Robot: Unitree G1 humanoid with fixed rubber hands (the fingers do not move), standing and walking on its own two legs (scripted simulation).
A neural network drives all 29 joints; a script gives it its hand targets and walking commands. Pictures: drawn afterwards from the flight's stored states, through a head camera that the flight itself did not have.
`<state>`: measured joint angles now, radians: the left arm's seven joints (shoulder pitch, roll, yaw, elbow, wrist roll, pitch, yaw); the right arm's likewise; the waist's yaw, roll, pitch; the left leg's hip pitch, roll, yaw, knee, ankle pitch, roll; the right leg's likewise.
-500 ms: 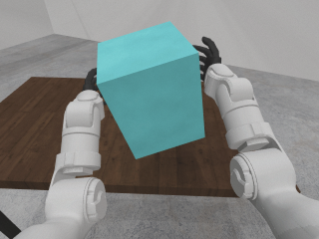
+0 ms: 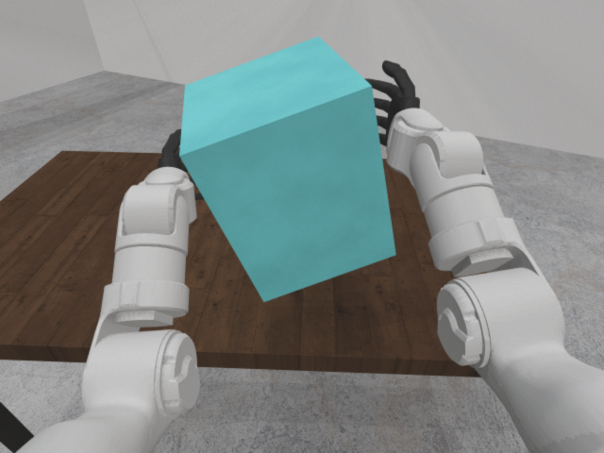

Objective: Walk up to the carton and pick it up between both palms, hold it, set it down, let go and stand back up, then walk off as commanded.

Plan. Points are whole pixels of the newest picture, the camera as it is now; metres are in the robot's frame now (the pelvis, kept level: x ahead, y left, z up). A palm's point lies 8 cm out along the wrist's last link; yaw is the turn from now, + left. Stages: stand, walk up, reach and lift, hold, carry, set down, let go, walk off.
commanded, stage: hold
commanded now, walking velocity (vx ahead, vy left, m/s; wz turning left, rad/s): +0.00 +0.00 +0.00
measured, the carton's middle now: (291, 170) +0.44 +0.03 +0.22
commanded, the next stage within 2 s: none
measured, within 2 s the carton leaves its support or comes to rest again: neither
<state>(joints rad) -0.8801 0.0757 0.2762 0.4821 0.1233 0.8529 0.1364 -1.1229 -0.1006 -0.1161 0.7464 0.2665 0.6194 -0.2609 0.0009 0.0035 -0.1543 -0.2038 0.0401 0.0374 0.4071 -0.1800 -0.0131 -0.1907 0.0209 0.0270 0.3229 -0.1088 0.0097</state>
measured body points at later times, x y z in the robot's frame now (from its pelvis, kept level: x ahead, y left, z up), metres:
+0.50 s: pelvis -0.01 +0.00 +0.00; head -0.10 +0.01 +0.44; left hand +0.37 +0.17 +0.26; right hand +0.39 -0.11 +0.33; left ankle +0.02 +0.12 -0.75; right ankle +0.04 -0.13 -0.75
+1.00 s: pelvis +0.00 +0.00 +0.00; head -0.08 +0.01 +0.44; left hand +0.38 +0.17 +0.25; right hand +0.40 -0.11 +0.32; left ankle +0.02 +0.12 -0.75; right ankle +0.04 -0.13 -0.75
